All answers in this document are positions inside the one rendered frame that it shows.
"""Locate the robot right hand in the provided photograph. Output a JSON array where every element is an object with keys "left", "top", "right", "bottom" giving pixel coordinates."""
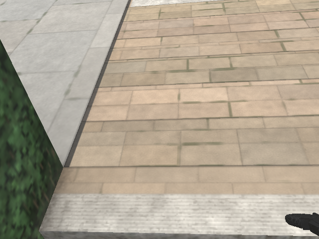
[{"left": 285, "top": 212, "right": 319, "bottom": 236}]

